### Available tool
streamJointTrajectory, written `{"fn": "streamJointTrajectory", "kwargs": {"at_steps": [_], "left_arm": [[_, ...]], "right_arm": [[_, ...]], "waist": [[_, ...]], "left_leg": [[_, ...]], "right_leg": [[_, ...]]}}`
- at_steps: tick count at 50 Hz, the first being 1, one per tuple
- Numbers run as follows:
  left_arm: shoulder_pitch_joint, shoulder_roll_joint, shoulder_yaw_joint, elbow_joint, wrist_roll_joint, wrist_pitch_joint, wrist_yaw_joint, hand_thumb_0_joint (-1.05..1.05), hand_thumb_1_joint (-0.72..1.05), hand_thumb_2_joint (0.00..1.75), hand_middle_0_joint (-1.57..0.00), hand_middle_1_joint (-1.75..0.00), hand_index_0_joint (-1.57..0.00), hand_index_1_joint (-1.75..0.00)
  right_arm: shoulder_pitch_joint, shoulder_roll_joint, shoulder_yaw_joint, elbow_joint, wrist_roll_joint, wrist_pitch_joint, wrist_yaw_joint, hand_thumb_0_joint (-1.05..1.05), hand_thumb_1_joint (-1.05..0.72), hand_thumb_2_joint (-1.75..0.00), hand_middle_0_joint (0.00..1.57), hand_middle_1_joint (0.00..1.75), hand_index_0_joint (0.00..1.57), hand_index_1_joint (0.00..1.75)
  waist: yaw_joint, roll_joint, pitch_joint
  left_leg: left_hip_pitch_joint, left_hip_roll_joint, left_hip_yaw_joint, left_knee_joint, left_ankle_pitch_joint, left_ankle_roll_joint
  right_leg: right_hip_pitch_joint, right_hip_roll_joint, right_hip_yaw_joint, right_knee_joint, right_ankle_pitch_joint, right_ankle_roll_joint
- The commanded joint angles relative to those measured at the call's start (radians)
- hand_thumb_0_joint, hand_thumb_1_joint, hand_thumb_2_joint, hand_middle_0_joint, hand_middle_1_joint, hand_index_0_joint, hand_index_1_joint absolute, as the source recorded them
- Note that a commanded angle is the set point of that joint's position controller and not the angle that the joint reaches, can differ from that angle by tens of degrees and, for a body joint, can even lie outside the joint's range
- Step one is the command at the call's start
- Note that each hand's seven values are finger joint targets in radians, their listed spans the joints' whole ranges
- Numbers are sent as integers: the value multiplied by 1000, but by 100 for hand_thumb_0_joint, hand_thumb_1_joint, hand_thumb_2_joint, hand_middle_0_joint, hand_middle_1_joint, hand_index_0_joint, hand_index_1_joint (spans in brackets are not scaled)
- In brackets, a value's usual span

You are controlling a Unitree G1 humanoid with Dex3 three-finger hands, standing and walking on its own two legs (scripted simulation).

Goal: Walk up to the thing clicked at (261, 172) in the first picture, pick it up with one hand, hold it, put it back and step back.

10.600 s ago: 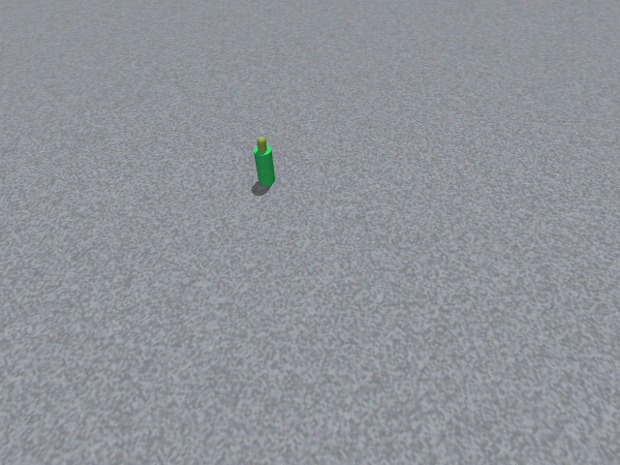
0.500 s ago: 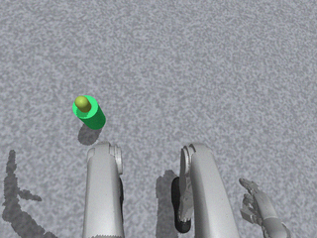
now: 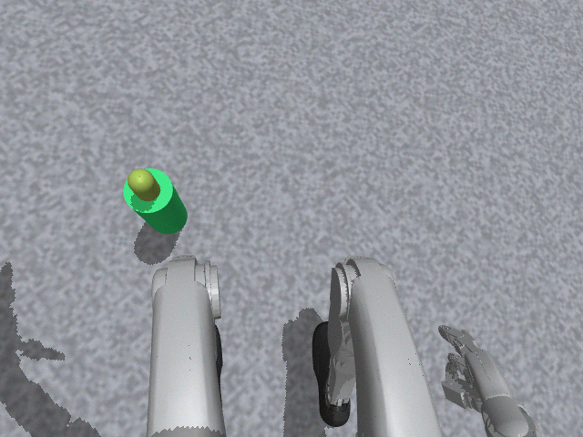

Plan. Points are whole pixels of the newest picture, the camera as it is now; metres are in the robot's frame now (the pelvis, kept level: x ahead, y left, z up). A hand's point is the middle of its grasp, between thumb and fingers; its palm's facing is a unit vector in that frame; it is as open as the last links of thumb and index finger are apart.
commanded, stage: approach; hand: left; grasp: from the side
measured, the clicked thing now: (156, 200) +0.45 +0.25 -0.27
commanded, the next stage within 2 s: close in in 0.48 s
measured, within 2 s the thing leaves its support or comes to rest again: neither
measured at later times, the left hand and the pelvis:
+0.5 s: hand (65, 209) +0.40 +0.36 -0.18, palm faces +0.16 -0.99 +0.04, open 17.7 cm; pelvis +0.00 +0.00 -0.09, yaw -5 degrees
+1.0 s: hand (134, 214) +0.41 +0.27 -0.25, palm faces +0.16 -0.99 +0.03, open 17.7 cm; pelvis -0.01 +0.01 -0.12, yaw -9 degrees
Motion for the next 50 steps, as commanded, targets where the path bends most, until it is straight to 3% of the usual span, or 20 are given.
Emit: {"fn": "streamJointTrajectory", "kwargs": {"at_steps": [1, 7, 12, 15, 17, 21, 23, 24, 26, 27, 28, 29, 30, 32, 35, 41, 44, 46, 48, 50], "left_arm": [[-179, 394, 56, -157, -47, -74, 1, 0, -61, 1, -7, -5, -5, -7], [-197, 286, 37, -44, -107, -194, -20, 0, -61, 1, -8, -5, -6, -7], [-212, 267, 18, 56, -137, -323, -29, 0, -59, 2, -7, -5, -5, -7], [-189, 316, 42, 103, -142, -389, -24, 0, -58, 1, -8, -4, -6, -6], [-216, 396, 83, 47, -141, -435, -17, 0, -57, 2, -7, -5, -5, -6], [-185, 392, 66, 61, -132, -484, -12, 0, -61, 4, -7, -6, -5, -9], [-215, 432, 76, -13, -120, -513, -1, 0, -61, 4, -7, -7, -5, -9], [-199, 420, 64, -15, -113, -520, 3, 0, -61, 4, -7, -7, -5, -9], [-178, 277, -19, 16, -114, -526, 6, 0, -61, 4, -7, -8, -5, -10], [-188, 245, -35, 7, -120, -534, 12, 0, -61, 5, -7, -9, -5, -11], [-196, 280, -19, -5, -119, -544, 33, 0, -61, 4, -8, -9, -6, -10], [-174, 248, -34, 40, -120, -549, 46, 0, -61, 5, -7, -8, -5, -10], [-191, 206, -76, 48, -119, -560, 54, 0, -61, 0, -8, -7, -7, -8], [-184, 187, -87, 74, -122, -580, 85, 0, -61, 0, -8, -9, -7, -9], [-173, 203, -71, 73, -111, -618, 144, 0, -61, 0, -8, -7, -7, -8], [-125, 147, -72, 67, -83, -668, 272, 0, -61, 3, -6, -8, -6, -8], [-122, 90, -121, 76, -72, -681, 311, 0, -61, 2, -6, -7, -6, -7], [-134, 113, -125, 65, -59, -692, 335, 0, -61, 2, -6, -7, -6, -6], [-157, 75, -179, 73, -47, -701, 347, 0, -61, 2, -5, -7, -6, -6], [-161, 70, -185, 71, -50, -713, 361, 0, -60, 3, -5, -7, -5, -6]], "right_arm": [[133, -232, -74, -36, 6, -25, -16, 0, -91, -91, 20, 30, 20, 30], [101, -225, -38, -43, -15, -40, -1, 0, -91, -90, 20, 30, 20, 30], [45, -248, -1, -63, -45, -52, 14, 0, -91, -90, 20, 30, 20, 30], [8, -264, 27, -70, -68, -47, 22, 0, -91, -90, 20, 30, 20, 30], [-10, -277, 44, -69, -90, -35, 26, 0, -91, -90, 20, 30, 20, 30], [-59, -293, 79, -76, -124, -5, 35, 0, -92, -91, 20, 30, 20, 30], [-79, -305, 92, -64, -141, 11, 34, 0, -92, -91, 20, 30, 20, 30], [-85, -312, 96, -59, -149, 19, 35, 0, -93, -91, 20, 30, 20, 30], [-99, -313, 106, -54, -160, 29, 41, 0, -93, -91, 20, 30, 20, 30], [-101, -311, 108, -47, -167, 30, 43, 0, -93, -91, 20, 30, 20, 30], [-105, -315, 114, -46, -169, 33, 44, 0, -94, -91, 20, 30, 20, 30], [-98, -316, 124, -40, -174, 39, 46, 0, -94, -91, 20, 30, 20, 30], [-126, -317, 131, -50, -176, 44, 47, 0, -95, -91, 20, 30, 20, 30], [-140, -316, 147, -57, -185, 52, 51, 0, -95, -91, 20, 30, 20, 30], [-161, -322, 164, -67, -203, 68, 61, 0, -95, -91, 20, 30, 20, 30], [-202, -321, 175, -106, -228, 93, 87, 0, -94, -91, 20, 30, 20, 30], [-203, -317, 178, -107, -237, 102, 95, 0, -94, -91, 20, 30, 20, 30], [-212, -322, 181, -115, -241, 106, 99, 0, -94, -91, 20, 30, 20, 30], [-231, -326, 184, -125, -241, 108, 103, 0, -94, -91, 20, 30, 20, 30], [-233, -331, 186, -130, -241, 110, 108, 0, -93, -91, 20, 30, 20, 30]], "waist": [[29, 246, -557], [-23, 162, -476], [-43, 149, -466], [-29, 173, -475], [-12, 226, -516], [-28, 290, -510], [-26, 371, -497], [-33, 406, -510], [-80, 404, -490], [-89, 407, -479], [-88, 392, -475], [-103, 370, -470], [-117, 362, -441], [-127, 324, -409], [-116, 326, -403], [-112, 306, -351], [-131, 282, -326], [-137, 274, -316], [-160, 261, -279], [-169, 244, -262]], "left_leg": [[521, -11, 36, -273, 94, 38], [388, -14, 47, -162, 99, 43], [351, -8, 38, -86, 69, 35], [343, -2, 39, -34, 84, 29], [365, 5, 37, -9, 116, 24], [391, 18, 16, 30, 131, 16], [422, 23, 4, 26, 135, 5], [463, 27, -5, 31, 148, 2], [477, 31, -27, 50, 172, -4], [477, 32, -33, 64, 191, -7], [456, 30, -35, 79, 188, -6], [460, 32, -41, 98, 228, -7], [440, 31, -48, 103, 196, -6], [390, 30, -52, 129, 186, -1], [372, 30, -57, 150, 191, -4], [302, 29, -60, 159, 144, -3], [272, 29, -60, 172, 113, 0], [250, 28, -60, 179, 88, 4], [233, 28, -69, 171, 28, 7], [209, 24, -72, 173, -3, 11]], "right_leg": [[144, 28, -43, -212, 132, -62], [136, 37, -56, -168, 135, -54], [114, 50, -78, -112, 114, -51], [123, 58, -86, -70, 125, -50], [152, 63, -88, -39, 156, -49], [134, 73, -112, 9, 172, -48], [114, 75, -125, 38, 179, -53], [97, 78, -132, 53, 186, -54], [73, 78, -151, 74, 206, -53], [71, 79, -157, 80, 225, -52], [80, 81, -161, 82, 227, -51], [92, 82, -169, 91, 259, -48], [73, 82, -175, 95, 238, -47], [103, 85, -180, 93, 247, -41], [127, 89, -188, 106, 260, -38], [143, 97, -203, 114, 247, -35], [145, 102, -205, 107, 238, -32], [148, 105, -208, 105, 225, -30], [117, 106, -219, 102, 183, -30], [123, 108, -225, 96, 166, -26]]}}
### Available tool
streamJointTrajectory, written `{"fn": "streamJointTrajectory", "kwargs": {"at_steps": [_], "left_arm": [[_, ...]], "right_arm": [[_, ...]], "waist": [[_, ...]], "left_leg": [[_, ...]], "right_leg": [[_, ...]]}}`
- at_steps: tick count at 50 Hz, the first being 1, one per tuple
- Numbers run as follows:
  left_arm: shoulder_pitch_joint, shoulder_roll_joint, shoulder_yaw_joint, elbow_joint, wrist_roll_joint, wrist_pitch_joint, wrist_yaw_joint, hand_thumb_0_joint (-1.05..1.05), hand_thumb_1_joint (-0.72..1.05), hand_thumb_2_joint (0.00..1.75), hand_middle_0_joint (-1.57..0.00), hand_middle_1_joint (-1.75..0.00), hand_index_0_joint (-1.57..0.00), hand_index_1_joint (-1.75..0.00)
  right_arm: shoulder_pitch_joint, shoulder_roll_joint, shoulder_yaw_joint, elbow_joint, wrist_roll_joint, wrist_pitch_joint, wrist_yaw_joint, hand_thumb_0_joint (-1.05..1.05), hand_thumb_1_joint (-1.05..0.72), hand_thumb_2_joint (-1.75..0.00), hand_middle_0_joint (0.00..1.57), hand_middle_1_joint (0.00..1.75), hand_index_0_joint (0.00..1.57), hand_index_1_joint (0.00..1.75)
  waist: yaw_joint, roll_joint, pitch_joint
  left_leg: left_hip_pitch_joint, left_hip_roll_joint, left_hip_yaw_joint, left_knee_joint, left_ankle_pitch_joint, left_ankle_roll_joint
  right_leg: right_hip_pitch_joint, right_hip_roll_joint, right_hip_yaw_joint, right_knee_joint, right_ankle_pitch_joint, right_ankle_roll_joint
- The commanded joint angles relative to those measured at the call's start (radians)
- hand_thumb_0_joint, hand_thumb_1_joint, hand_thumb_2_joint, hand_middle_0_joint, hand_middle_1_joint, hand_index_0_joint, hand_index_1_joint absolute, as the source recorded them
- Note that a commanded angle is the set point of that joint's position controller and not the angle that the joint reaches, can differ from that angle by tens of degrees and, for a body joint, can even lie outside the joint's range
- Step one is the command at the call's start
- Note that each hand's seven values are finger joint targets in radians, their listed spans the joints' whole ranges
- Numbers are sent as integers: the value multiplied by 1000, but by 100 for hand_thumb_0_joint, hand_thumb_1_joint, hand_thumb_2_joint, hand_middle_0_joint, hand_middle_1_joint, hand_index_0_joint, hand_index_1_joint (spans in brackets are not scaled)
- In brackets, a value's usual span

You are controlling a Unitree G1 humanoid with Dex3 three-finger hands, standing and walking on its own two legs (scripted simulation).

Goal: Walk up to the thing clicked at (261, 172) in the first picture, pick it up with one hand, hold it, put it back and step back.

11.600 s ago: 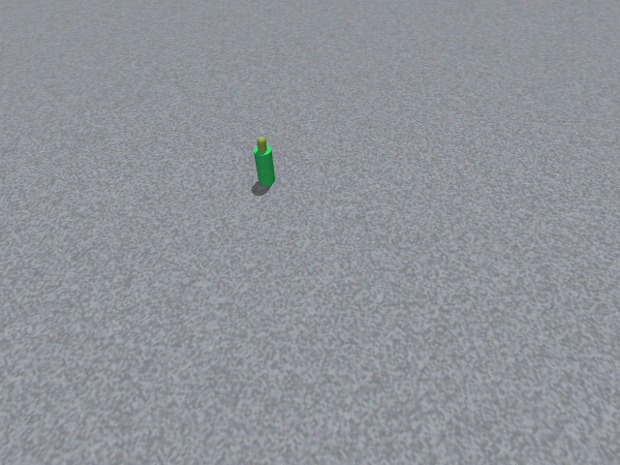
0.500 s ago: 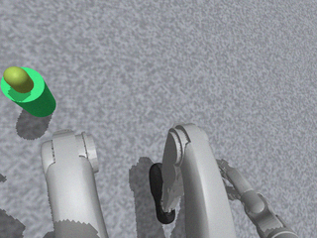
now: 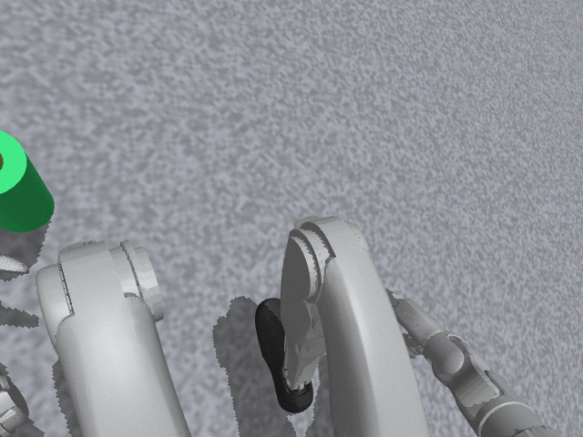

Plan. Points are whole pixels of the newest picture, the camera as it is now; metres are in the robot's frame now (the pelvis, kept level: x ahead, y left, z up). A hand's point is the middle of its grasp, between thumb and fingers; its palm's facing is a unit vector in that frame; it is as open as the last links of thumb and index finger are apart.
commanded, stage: close in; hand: left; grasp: from the side
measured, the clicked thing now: out of the picture +0.42 +0.30 -0.15
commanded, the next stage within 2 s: rest palm in 0.30 s
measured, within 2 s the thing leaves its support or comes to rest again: leaves its support in 1.62 s
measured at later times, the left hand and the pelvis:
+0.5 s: hand out of the picture +0.39 +0.31 -0.14, palm faces +0.32 -0.95 +0.03, open 17.6 cm; pelvis +0.00 +0.01 +0.00, yaw -1 degrees
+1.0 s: hand out of the picture +0.41 +0.31 -0.14, palm faces +0.34 -0.94 +0.01, open 11.5 cm; pelvis -0.01 +0.01 +0.00, yaw -2 degrees
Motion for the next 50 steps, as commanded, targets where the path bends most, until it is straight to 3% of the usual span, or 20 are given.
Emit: {"fn": "streamJointTrajectory", "kwargs": {"at_steps": [1, 4, 7, 11, 14, 17, 22, 23, 26, 28, 31, 37, 43, 44, 50], "left_arm": [[-181, 215, -19, -146, -13, -94, 37, 0, -60, 2, -5, -6, -6, -5], [-171, 210, -20, -142, -21, -112, 56, 0, -61, 2, -5, -6, -6, -5], [-179, 194, -44, -125, -13, -121, 80, 0, -61, 3, -5, -6, -5, -5], [-181, 223, -42, -125, 9, -141, 110, 0, -59, 5, -4, -6, -4, -5], [-197, 187, -78, -122, 11, -150, 126, 0, -58, 6, -4, -6, -4, -5], [-196, 215, -58, -125, 14, -161, 142, 0, -56, 7, -4, -5, -4, -5], [-203, 187, -87, -117, 19, -169, 167, 0, -54, 9, -9, -4, -7, -6], [-189, 209, -70, -106, 22, -169, 171, 0, -52, 11, -10, -6, -8, -7], [-212, 190, -101, -113, 29, -177, 178, 0, -46, 12, -7, -5, -6, -6], [-207, 206, -91, -100, 30, -174, 187, 0, -44, 14, -9, -7, -8, -8], [-237, 213, -99, -113, 29, -179, 196, 0, -29, 27, -28, -24, -27, -25], [-235, 249, -76, -94, 38, -183, 209, 0, -10, 40, -38, -35, -37, -36], [-241, 226, -97, -74, 37, -176, 221, 0, 10, 55, -52, -50, -51, -50], [-236, 253, -76, -74, 39, -177, 225, 0, 14, 58, -56, -53, -55, -53], [-308, 263, -92, -68, 48, -178, 241, 0, 34, 73, -69, -68, -69, -68]], "right_arm": [[16, -316, -97, -53, -2, -6, -14, 0, -93, -90, 20, 30, 20, 30], [14, -330, -92, -65, -6, -4, -10, 0, -94, -91, 20, 30, 20, 30], [1, -328, -89, -71, -6, 0, -6, 0, -93, -90, 20, 30, 20, 30], [8, -337, -79, -71, -15, 11, 0, 0, -93, -90, 20, 30, 20, 30], [-7, -337, -74, -79, -17, 13, 6, 0, -92, -90, 20, 30, 20, 30], [0, -339, -69, -76, -21, 16, 8, 0, -92, -90, 20, 30, 20, 30], [-5, -340, -65, -74, -27, 21, 11, 0, -91, -91, 20, 30, 20, 30], [9, -345, -66, -62, -28, 25, 11, 0, -91, -91, 20, 30, 20, 30], [-7, -345, -56, -71, -32, 32, 13, 0, -90, -90, 20, 30, 20, 30], [3, -346, -52, -69, -35, 34, 15, 0, -90, -90, 20, 30, 20, 30], [-10, -340, -43, -78, -36, 36, 14, 0, -90, -90, 20, 30, 20, 30], [3, -346, -34, -72, -41, 49, 13, 0, -89, -90, 20, 30, 20, 30], [-2, -344, -24, -80, -45, 53, 12, 0, -88, -90, 20, 30, 20, 30], [2, -346, -23, -75, -44, 55, 12, 0, -88, -90, 20, 30, 20, 30], [7, -351, -17, -74, -46, 61, 10, 0, -87, -89, 20, 30, 20, 30]], "waist": [[-46, 404, -574], [-52, 424, -590], [-51, 420, -542], [-59, 457, -545], [-73, 456, -523], [-70, 447, -534], [-83, 443, -526], [-85, 459, -530], [-98, 468, -524], [-94, 466, -532], [-98, 442, -525], [-99, 470, -525], [-115, 455, -522], [-109, 455, -521], [-137, 458, -487]], "left_leg": [[349, 26, 140, -278, 29, 36], [388, 25, 129, -283, 65, 26], [365, 24, 128, -287, 39, 27], [392, 25, 118, -298, 58, 19], [386, 24, 115, -297, 45, 19], [384, 22, 115, -291, 46, 22], [394, 23, 111, -284, 66, 21], [408, 25, 105, -290, 73, 18], [422, 27, 95, -294, 87, 13], [420, 25, 99, -287, 98, 15], [397, 27, 101, -274, 86, 22], [412, 30, 91, -289, 84, 17], [410, 30, 87, -276, 102, 21], [402, 31, 84, -278, 101, 21], [385, 33, 77, -288, 51, 25]], "right_leg": [[243, 24, -110, -247, 125, -66], [250, 25, -121, -226, 154, -68], [221, 25, -122, -230, 136, -70], [235, 26, -132, -217, 153, -72], [221, 26, -134, -217, 151, -72], [242, 27, -133, -224, 155, -70], [240, 29, -135, -224, 177, -70], [244, 30, -138, -217, 182, -71], [241, 30, -145, -212, 194, -70], [259, 31, -141, -217, 204, -70], [264, 34, -139, -229, 198, -68], [265, 37, -146, -223, 194, -70], [279, 41, -148, -228, 219, -66], [282, 41, -150, -226, 217, -67], [259, 41, -156, -233, 183, -66]]}}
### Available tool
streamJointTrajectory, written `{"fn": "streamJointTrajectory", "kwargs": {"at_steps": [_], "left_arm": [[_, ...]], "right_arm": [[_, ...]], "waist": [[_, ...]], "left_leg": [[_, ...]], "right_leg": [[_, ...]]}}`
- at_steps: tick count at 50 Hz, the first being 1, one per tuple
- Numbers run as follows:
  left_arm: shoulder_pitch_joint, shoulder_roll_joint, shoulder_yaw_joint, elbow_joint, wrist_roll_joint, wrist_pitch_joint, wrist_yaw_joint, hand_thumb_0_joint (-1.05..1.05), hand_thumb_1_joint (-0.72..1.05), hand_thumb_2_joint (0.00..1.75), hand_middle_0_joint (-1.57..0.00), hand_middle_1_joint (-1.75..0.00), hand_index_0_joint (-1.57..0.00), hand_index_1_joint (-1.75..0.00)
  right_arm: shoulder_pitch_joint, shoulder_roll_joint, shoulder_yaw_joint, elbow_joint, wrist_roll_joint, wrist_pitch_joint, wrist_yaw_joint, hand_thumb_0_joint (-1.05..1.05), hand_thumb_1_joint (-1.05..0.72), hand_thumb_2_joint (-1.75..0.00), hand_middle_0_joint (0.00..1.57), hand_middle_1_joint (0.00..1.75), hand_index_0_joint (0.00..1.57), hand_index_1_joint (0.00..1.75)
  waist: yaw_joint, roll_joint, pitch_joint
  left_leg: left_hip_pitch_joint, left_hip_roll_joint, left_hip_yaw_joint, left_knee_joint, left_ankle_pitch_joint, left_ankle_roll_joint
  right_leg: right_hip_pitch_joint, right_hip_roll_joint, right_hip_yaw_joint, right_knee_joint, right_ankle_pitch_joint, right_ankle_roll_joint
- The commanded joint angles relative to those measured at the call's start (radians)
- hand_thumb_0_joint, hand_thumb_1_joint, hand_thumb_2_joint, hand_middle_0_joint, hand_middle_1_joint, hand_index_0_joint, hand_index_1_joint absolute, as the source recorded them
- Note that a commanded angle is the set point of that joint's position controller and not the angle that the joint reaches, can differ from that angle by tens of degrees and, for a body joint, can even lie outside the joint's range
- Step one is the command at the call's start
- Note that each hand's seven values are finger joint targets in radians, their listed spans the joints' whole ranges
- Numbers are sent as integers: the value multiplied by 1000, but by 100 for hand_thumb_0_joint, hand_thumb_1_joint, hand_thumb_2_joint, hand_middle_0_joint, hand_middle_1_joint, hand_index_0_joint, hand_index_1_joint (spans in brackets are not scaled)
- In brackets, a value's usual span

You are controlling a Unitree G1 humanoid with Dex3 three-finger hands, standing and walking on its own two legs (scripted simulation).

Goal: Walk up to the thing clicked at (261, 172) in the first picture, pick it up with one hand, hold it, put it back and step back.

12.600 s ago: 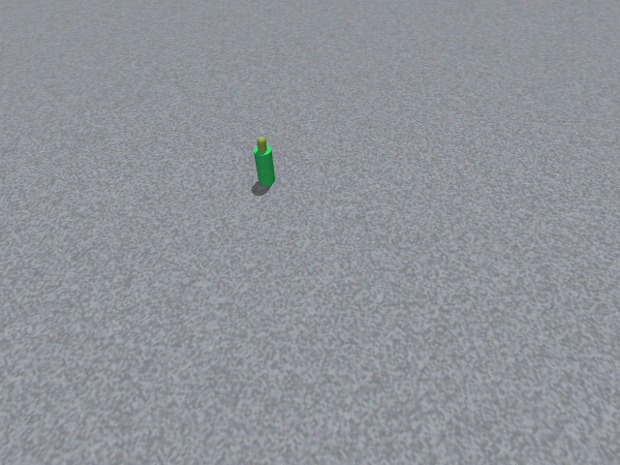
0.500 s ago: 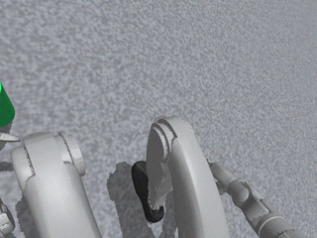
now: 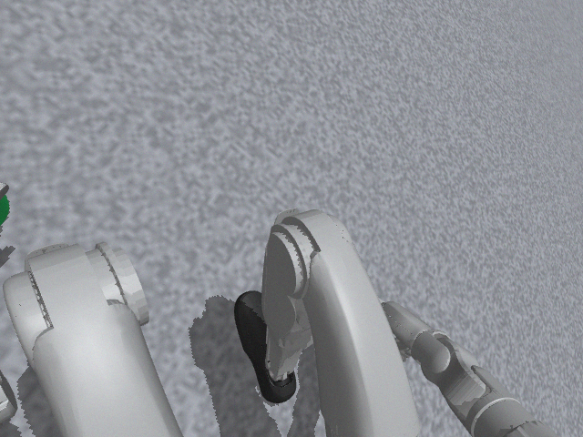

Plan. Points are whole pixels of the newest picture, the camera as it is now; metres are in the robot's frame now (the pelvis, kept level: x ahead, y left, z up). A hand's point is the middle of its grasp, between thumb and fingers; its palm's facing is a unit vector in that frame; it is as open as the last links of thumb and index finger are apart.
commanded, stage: close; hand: left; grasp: from the side
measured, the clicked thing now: out of the picture +0.42 +0.31 -0.15
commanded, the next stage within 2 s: settle in 0.14 s
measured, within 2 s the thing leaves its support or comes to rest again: leaves its support in 0.62 s
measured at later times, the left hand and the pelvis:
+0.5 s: hand out of the picture +0.42 +0.32 -0.14, palm faces +0.37 -0.93 +0.00, open 11.1 cm; pelvis +0.00 +0.00 +0.00, yaw +0 degrees
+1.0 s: hand out of the picture +0.38 +0.33 -0.06, palm faces +0.36 -0.93 -0.06, open 11.2 cm; pelvis +0.02 -0.01 +0.04, yaw +4 degrees
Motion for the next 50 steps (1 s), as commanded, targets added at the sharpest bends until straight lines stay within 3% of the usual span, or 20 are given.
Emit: {"fn": "streamJointTrajectory", "kwargs": {"at_steps": [1, 9, 16, 22, 24, 25, 26, 28, 31, 32, 33, 36, 38, 40, 41, 44, 45, 47, 50], "left_arm": [[-264, 223, 10, -150, -1, -70, 22, 0, 36, 76, -71, -71, -71, -71], [-277, 222, -2, -130, 15, -70, 28, 0, 34, 102, -100, -105, -100, -105], [-300, 207, -10, -165, 20, -67, 40, 0, 33, 124, -114, -127, -114, -129], [-288, 238, 21, -300, 21, -45, 31, 0, 28, 128, -121, -135, -121, -137], [-270, 204, 5, -347, 18, -29, 30, 0, 26, 129, -123, -137, -122, -139], [-295, 264, 47, -434, 21, -25, 33, 0, 26, 130, -123, -138, -123, -140], [-290, 272, 48, -475, 24, -16, 32, 0, 23, 129, -125, -139, -125, -141], [-272, 208, 9, -532, 13, 10, 23, 0, 25, 128, -126, -140, -126, -141], [-230, 203, 17, -592, 3, 63, 31, 0, 18, 126, -123, -138, -123, -139], [-266, 227, 40, -677, -7, 71, 35, 0, 16, 126, -124, -138, -123, -140], [-291, 219, 27, -729, -11, 80, 37, 0, 17, 125, -122, -137, -121, -139], [-222, 144, 4, -729, -22, 132, 43, 0, 13, 123, -120, -136, -120, -138], [-264, 167, 6, -823, -20, 146, 51, 0, 15, 122, -119, -134, -119, -136], [-265, 127, -25, -895, -27, 162, 44, 0, 14, 122, -120, -136, -121, -137], [-212, 105, -27, -864, -30, 180, 35, 0, 12, 121, -120, -135, -121, -136], [-145, 28, -51, -764, -47, 214, 19, 0, 12, 123, -121, -136, -121, -138], [-207, 72, -26, -859, -49, 209, 20, 0, 9, 122, -120, -136, -120, -137], [-227, 84, -25, -902, -50, 216, 8, 0, 8, 122, -119, -136, -120, -138], [-149, -5, -53, -826, -64, 252, -21, 0, 8, 125, -122, -139, -123, -140]], "right_arm": [[17, -341, -111, -29, -4, -1, -25, 0, -87, -89, 20, 30, 20, 30], [29, -335, -107, -26, -10, 6, -26, 0, -87, -89, 20, 30, 20, 30], [26, -340, -114, -22, -10, 12, -26, 0, -90, -90, 20, 30, 20, 30], [45, -334, -137, -18, -4, 19, -25, 0, -90, -90, 20, 30, 20, 30], [71, -321, -147, 4, 2, 26, -22, 0, -90, -90, 20, 30, 20, 30], [58, -333, -162, -18, 3, 25, -26, 0, -90, -90, 20, 30, 20, 30], [70, -331, -172, -12, 7, 29, -28, 0, -91, -90, 20, 30, 20, 30], [96, -317, -184, 6, 15, 32, -26, 0, -91, -90, 20, 30, 20, 30], [114, -291, -199, 15, 35, 38, -32, 0, -92, -91, 20, 30, 20, 30], [127, -287, -212, 18, 41, 38, -36, 0, -92, -91, 20, 30, 20, 30], [135, -276, -218, 21, 47, 39, -38, 0, -92, -91, 20, 30, 20, 30], [156, -259, -242, 23, 67, 37, -44, 0, -92, -91, 20, 30, 20, 30], [187, -245, -260, 33, 77, 41, -50, 0, -92, -91, 20, 30, 20, 30], [207, -228, -279, 36, 89, 40, -51, 0, -92, -91, 20, 30, 20, 30], [205, -224, -290, 34, 98, 40, -53, 0, -92, -90, 20, 30, 20, 30], [216, -218, -310, 39, 123, 38, -57, 0, -91, -90, 20, 30, 20, 30], [222, -216, -322, 26, 129, 36, -58, 0, -91, -90, 20, 30, 20, 30], [235, -198, -336, 34, 142, 36, -58, 0, -90, -90, 20, 30, 20, 30], [239, -189, -360, 38, 164, 31, -59, 0, -90, -90, 20, 30, 20, 30]], "waist": [[-98, 484, -548], [-103, 489, -569], [-101, 525, -560], [-68, 588, -641], [-63, 606, -655], [-36, 654, -701], [-28, 692, -733], [-37, 716, -756], [-10, 696, -762], [6, 713, -800], [6, 732, -824], [13, 697, -843], [21, 706, -884], [27, 718, -924], [37, 700, -915], [27, 617, -855], [45, 624, -897], [60, 639, -920], [69, 592, -899]], "left_leg": [[351, 38, 129, -298, 25, 18], [371, 41, 131, -295, 46, 19], [405, 44, 118, -317, 65, 10], [451, 43, 134, -322, 113, 5], [465, 42, 134, -340, 103, 1], [513, 46, 139, -347, 140, -4], [546, 47, 142, -353, 160, -8], [563, 44, 145, -366, 174, -11], [535, 41, 157, -385, 132, -2], [547, 40, 164, -388, 135, 0], [551, 39, 170, -388, 138, 2], [566, 39, 171, -408, 161, 6], [574, 39, 177, -410, 180, 11], [590, 34, 183, -423, 191, 13], [584, 33, 188, -433, 189, 16], [519, 27, 189, -456, 146, 25], [535, 26, 194, -463, 149, 23], [521, 18, 207, -479, 113, 27], [509, 12, 222, -492, 103, 30]], "right_leg": [[208, 27, -118, -212, 149, -78], [231, 31, -113, -218, 168, -76], [211, 27, -122, -205, 181, -77], [237, 23, -107, -204, 217, -82], [226, 19, -103, -205, 203, -84], [228, 17, -97, -195, 228, -88], [228, 15, -90, -192, 239, -91], [222, 12, -84, -192, 247, -95], [223, 9, -56, -222, 207, -98], [230, 8, -44, -230, 211, -101], [237, 6, -31, -235, 217, -102], [225, 3, -17, -252, 226, -103], [238, 0, 2, -266, 239, -104], [239, -4, 12, -270, 248, -107], [228, -7, 20, -275, 239, -107], [213, -11, 17, -296, 205, -106], [211, -12, 19, -295, 204, -108], [211, -16, 31, -304, 171, -110], [185, -19, 38, -316, 157, -111]]}}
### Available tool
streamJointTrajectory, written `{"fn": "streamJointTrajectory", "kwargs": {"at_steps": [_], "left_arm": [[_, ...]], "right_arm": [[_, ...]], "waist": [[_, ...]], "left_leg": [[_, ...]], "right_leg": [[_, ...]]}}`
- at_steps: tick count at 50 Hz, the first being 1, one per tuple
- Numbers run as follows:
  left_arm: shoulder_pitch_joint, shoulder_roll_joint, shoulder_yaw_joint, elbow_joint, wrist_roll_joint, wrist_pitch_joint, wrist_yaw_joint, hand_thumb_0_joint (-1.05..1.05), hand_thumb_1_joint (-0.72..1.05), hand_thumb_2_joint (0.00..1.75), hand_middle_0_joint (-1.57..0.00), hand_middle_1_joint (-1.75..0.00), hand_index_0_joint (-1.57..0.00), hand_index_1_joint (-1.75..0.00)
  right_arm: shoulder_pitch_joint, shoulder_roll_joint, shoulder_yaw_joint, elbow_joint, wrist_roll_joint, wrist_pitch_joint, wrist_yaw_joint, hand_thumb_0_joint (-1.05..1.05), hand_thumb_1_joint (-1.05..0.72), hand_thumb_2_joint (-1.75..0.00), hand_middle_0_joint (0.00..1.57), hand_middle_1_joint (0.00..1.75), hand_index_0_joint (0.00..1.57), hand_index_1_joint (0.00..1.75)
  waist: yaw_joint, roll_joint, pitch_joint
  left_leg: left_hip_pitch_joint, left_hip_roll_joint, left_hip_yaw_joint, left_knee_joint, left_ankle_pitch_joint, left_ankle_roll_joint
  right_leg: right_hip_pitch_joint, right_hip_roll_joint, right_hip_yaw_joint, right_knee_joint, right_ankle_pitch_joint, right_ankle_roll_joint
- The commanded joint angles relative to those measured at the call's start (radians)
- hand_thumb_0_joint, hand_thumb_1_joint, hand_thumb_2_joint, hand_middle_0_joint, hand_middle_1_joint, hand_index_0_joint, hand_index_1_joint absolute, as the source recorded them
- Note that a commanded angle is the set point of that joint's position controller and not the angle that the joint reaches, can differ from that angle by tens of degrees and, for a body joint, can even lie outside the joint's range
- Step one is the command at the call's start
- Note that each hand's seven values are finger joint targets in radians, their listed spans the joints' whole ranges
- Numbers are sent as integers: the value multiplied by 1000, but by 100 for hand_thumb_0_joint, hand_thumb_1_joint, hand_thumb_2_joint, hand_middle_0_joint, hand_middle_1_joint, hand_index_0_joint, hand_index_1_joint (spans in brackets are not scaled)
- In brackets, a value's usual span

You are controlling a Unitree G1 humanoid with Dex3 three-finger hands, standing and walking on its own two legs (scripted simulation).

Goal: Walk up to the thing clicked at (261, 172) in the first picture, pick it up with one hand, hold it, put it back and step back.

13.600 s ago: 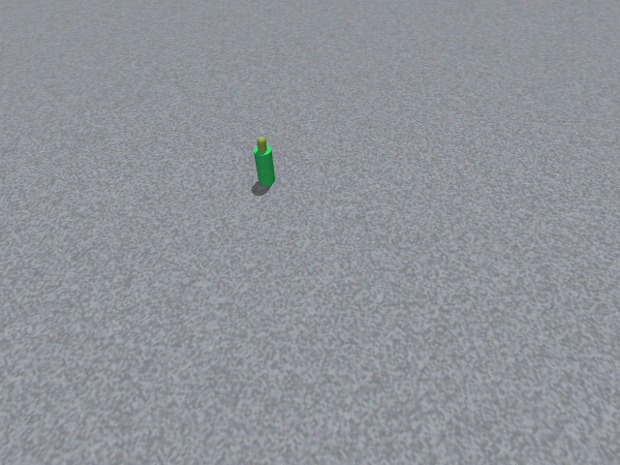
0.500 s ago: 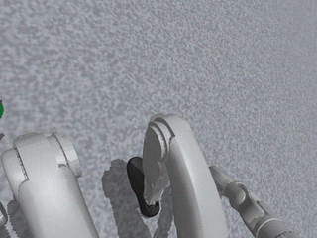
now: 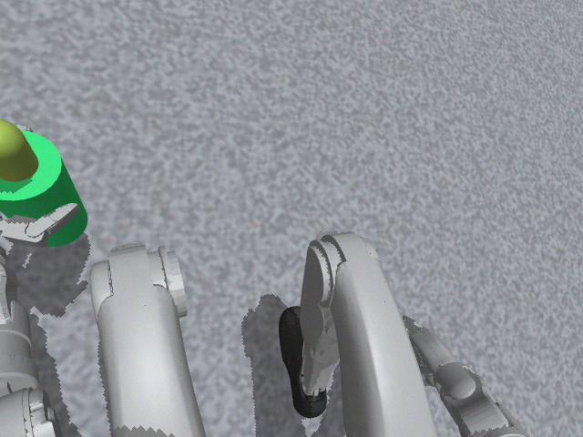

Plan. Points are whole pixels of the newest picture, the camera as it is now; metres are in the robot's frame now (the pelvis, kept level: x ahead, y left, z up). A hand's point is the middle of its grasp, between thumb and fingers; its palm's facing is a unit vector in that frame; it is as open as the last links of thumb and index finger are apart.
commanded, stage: settle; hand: left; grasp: from the side
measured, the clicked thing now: (32, 187) +0.39 +0.31 -0.11
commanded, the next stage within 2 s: lift in 1.16 s
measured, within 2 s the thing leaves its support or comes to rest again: neither
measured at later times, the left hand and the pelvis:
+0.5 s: hand (26, 170) +0.39 +0.29 -0.03, palm faces +0.26 -0.96 -0.07, open 11.2 cm; pelvis +0.01 -0.01 +0.03, yaw +4 degrees
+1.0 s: hand (15, 155) +0.39 +0.29 +0.01, palm faces +0.28 -0.96 -0.07, open 11.3 cm; pelvis +0.01 -0.01 +0.05, yaw +6 degrees
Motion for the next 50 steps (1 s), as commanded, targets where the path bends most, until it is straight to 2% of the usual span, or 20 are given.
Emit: {"fn": "streamJointTrajectory", "kwargs": {"at_steps": [1, 3, 7, 12, 13, 14, 18, 19, 21, 25, 27, 29, 31, 37, 39, 41, 42, 44, 48, 50], "left_arm": [[-297, 176, 30, -276, -72, -114, -34, 0, 8, 124, -119, -137, -120, -138], [-330, 224, 58, -334, -76, -112, -46, 0, 4, 123, -118, -136, -119, -137], [-292, 170, 46, -322, -77, -79, -71, 0, 2, 123, -118, -135, -119, -137], [-301, 171, 78, -377, -90, -63, -81, 0, -3, 124, -119, -136, -119, -138], [-326, 210, 102, -422, -86, -62, -77, 0, -4, 124, -120, -137, -120, -139], [-364, 205, 84, -454, -84, -61, -79, 0, -4, 123, -121, -136, -121, -138], [-356, 204, 105, -451, -82, -42, -75, 0, -7, 123, -120, -136, -119, -138], [-334, 171, 90, -426, -89, -39, -80, 0, -7, 124, -120, -136, -120, -139], [-367, 205, 111, -482, -88, -44, -77, 0, -7, 125, -121, -138, -121, -140], [-344, 194, 117, -477, -91, -28, -78, 0, -6, 127, -124, -140, -123, -142], [-346, 159, 92, -464, -91, -19, -84, 0, -8, 127, -124, -141, -124, -143], [-389, 197, 116, -487, -83, -15, -78, 0, -8, 128, -125, -141, -125, -144], [-309, 147, 99, -422, -77, -1, -81, 0, -6, 130, -125, -142, -124, -145], [-353, 129, 89, -426, -76, 2, -90, 0, -6, 132, -128, -145, -128, -147], [-366, 159, 105, -430, -68, 5, -87, 0, -5, 132, -128, -144, -128, -147], [-367, 131, 89, -430, -67, 6, -89, 0, -4, 132, -127, -144, -127, -146], [-352, 144, 108, -416, -67, 10, -86, 0, -5, 133, -128, -145, -128, -148], [-384, 124, 85, -426, -69, 8, -88, 0, -6, 133, -127, -143, -126, -146], [-386, 152, 96, -445, -53, 3, -81, 0, -6, 132, -126, -143, -126, -146], [-388, 133, 86, -454, -60, 0, -83, 0, -5, 131, -124, -141, -124, -143]], "right_arm": [[115, -265, -125, -4, 25, -13, -23, 0, -90, -90, 20, 30, 20, 30], [117, -262, -142, -13, 39, -18, -27, 0, -90, -90, 20, 30, 20, 30], [122, -255, -169, -14, 59, -23, -27, 0, -89, -90, 20, 30, 20, 30], [146, -237, -193, -4, 76, -32, -33, 0, -90, -90, 20, 30, 20, 30], [150, -230, -197, -1, 75, -34, -35, 0, -90, -90, 20, 30, 20, 30], [154, -223, -198, -1, 78, -36, -37, 0, -91, -90, 20, 30, 20, 30], [164, -219, -215, 2, 88, -47, -43, 0, -91, -90, 20, 30, 20, 30], [162, -220, -213, 0, 92, -48, -45, 0, -91, -90, 20, 30, 20, 30], [168, -213, -218, 8, 92, -54, -49, 0, -91, -90, 20, 30, 20, 30], [179, -205, -227, 8, 99, -64, -53, 0, -92, -91, 20, 30, 20, 30], [179, -203, -233, 11, 105, -68, -56, 0, -92, -91, 20, 30, 20, 30], [190, -201, -238, 15, 104, -71, -60, 0, -92, -91, 20, 30, 20, 30], [195, -200, -245, 18, 107, -72, -59, 0, -92, -91, 20, 30, 20, 30], [198, -198, -257, 24, 111, -81, -65, 0, -92, -91, 20, 30, 20, 30], [205, -196, -259, 23, 113, -83, -67, 0, -91, -91, 20, 30, 20, 30], [207, -191, -261, 23, 115, -82, -67, 0, -92, -91, 20, 30, 20, 30], [210, -194, -265, 30, 115, -84, -67, 0, -92, -91, 20, 30, 20, 30], [204, -186, -260, 25, 115, -86, -68, 0, -91, -91, 20, 30, 20, 30], [206, -182, -266, 25, 114, -92, -72, 0, -92, -91, 20, 30, 20, 30], [202, -184, -267, 22, 117, -95, -71, 0, -91, -91, 20, 30, 20, 30]], "waist": [[-20, 418, -685], [6, 412, -740], [21, 417, -755], [45, 378, -814], [54, 376, -841], [46, 383, -853], [53, 355, -875], [49, 355, -860], [59, 349, -876], [67, 333, -901], [56, 327, -876], [70, 350, -908], [68, 321, -885], [70, 328, -893], [74, 316, -906], [74, 318, -894], [83, 303, -911], [71, 310, -902], [81, 315, -901], [76, 320, -906]], "left_leg": [[497, 3, 104, -316, 117, 31], [513, -1, 116, -319, 139, 36], [549, -5, 128, -349, 176, 30], [549, -10, 155, -358, 178, 39], [541, -8, 164, -350, 188, 42], [533, -10, 170, -351, 189, 45], [553, -9, 175, -361, 201, 49], [552, -12, 174, -369, 198, 51], [547, -12, 180, -377, 190, 51], [554, -12, 187, -386, 208, 53], [556, -12, 188, -397, 207, 55], [576, -13, 196, -405, 204, 53], [584, -13, 193, -417, 201, 51], [615, -16, 200, -435, 215, 52], [610, -17, 203, -441, 216, 54], [616, -18, 205, -455, 218, 53], [628, -17, 205, -450, 237, 54], [624, -17, 209, -449, 236, 56], [625, -19, 215, -473, 197, 53], [655, -20, 207, -481, 205, 52]], "right_leg": [[219, 37, -26, -227, 219, -75], [232, 35, -16, -238, 231, -75], [202, 25, -10, -234, 240, -80], [252, 19, 13, -266, 239, -73], [282, 20, 26, -279, 250, -69], [294, 17, 38, -286, 253, -68], [288, 17, 46, -300, 254, -68], [287, 14, 42, -300, 251, -69], [307, 13, 50, -314, 241, -67], [330, 11, 61, -326, 250, -65], [306, 11, 62, -337, 249, -67], [324, 8, 69, -348, 243, -69], [309, 9, 58, -345, 232, -70], [309, 5, 60, -362, 242, -71], [320, 4, 64, -370, 245, -72], [323, 2, 64, -374, 245, -72], [329, 4, 66, -375, 258, -70], [327, 2, 70, -379, 259, -70], [331, 0, 78, -398, 220, -73], [304, 1, 71, -392, 223, -77]]}}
